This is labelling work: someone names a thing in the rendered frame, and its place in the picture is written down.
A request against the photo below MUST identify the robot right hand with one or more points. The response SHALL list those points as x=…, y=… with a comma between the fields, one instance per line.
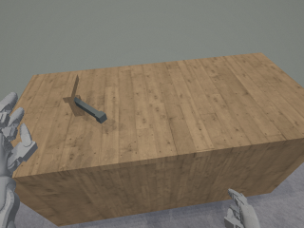
x=245, y=216

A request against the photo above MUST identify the counter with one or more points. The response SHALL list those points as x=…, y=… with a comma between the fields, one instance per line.
x=177, y=134

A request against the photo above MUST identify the tap lever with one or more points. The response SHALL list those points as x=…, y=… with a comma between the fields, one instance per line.
x=99, y=115

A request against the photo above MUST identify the robot left forearm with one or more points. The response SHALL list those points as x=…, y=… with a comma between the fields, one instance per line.
x=9, y=202

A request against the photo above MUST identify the robot left hand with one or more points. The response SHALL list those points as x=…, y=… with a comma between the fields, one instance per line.
x=8, y=132

